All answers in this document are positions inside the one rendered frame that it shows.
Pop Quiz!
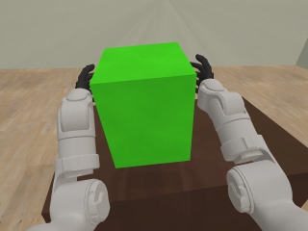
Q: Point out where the left robot upper arm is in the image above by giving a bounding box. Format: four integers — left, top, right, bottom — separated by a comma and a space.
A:
26, 178, 111, 231

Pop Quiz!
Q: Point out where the right robot upper arm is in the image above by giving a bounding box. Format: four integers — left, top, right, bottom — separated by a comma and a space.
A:
226, 160, 308, 231

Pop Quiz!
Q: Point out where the right robot forearm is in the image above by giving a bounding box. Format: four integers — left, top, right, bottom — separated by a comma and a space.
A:
196, 78, 293, 198

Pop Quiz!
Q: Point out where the right robot hand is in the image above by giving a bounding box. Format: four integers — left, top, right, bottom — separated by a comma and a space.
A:
190, 54, 214, 93

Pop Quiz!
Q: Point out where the left robot hand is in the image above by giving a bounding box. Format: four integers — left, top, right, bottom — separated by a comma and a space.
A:
75, 64, 95, 102

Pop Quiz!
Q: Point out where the pedestal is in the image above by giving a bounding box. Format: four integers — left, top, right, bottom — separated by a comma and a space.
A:
41, 97, 308, 231

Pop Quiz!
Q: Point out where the left robot forearm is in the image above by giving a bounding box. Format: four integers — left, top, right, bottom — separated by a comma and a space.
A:
49, 88, 100, 218

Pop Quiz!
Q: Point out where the carton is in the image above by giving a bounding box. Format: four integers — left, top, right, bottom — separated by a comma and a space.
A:
90, 41, 197, 168

